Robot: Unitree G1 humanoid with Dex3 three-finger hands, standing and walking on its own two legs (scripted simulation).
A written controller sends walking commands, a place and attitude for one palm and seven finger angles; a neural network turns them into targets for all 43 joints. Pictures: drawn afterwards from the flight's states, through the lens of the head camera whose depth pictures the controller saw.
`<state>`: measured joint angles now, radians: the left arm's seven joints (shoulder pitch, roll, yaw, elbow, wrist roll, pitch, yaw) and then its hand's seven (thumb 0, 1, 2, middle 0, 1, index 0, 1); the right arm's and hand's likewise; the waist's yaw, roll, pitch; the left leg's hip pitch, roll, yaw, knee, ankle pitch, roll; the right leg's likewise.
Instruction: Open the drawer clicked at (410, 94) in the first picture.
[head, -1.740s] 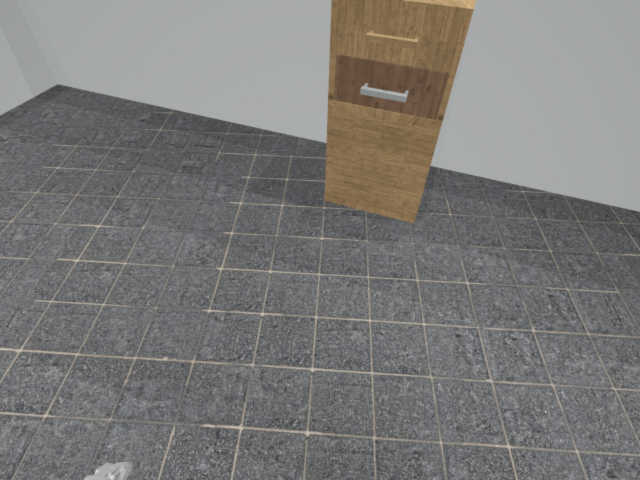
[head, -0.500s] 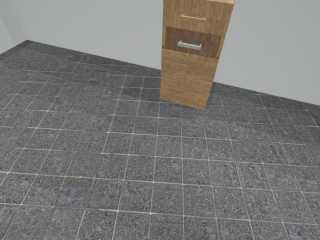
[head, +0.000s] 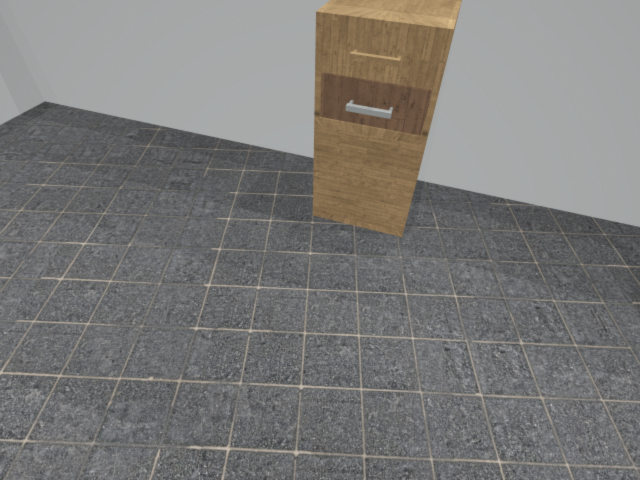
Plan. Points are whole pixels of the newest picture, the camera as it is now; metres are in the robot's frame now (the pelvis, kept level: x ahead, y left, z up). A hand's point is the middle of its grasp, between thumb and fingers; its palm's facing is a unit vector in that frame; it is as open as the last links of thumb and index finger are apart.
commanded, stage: walk to a spot facing it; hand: left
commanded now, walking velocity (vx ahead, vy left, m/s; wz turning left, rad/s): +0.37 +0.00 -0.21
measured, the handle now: (369, 108) +1.35 -0.09 -0.17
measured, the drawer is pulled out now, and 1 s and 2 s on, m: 0.00 0.00 0.00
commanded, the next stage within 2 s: take the last steps up to it in 0.98 s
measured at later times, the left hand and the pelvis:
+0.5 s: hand out of the picture +0.10 +0.14 -0.17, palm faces -0.04 -0.98 -0.17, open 7.3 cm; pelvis +0.17 -0.03 -0.01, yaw -6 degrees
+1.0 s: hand (255, 293) +0.50 +0.17 -0.17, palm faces -0.14 -0.98 -0.16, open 7.3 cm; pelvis +0.41 +0.00 +0.00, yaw -11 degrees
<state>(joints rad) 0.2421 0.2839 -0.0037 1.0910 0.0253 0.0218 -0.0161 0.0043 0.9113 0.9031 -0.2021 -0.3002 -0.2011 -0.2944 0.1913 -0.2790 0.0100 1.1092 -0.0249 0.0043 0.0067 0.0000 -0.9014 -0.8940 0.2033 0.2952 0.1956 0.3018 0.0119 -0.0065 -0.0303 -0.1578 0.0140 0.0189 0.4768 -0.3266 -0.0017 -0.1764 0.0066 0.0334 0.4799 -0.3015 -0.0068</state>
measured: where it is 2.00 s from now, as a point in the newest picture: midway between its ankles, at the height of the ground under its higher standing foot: (360, 342)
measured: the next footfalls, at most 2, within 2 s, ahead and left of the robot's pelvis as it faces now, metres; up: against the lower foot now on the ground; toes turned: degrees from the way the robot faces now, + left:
left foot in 0.64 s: +0.43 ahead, +0.06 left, +0.00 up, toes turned +2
right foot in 1.24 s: +0.60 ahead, -0.19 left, +0.00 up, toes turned -24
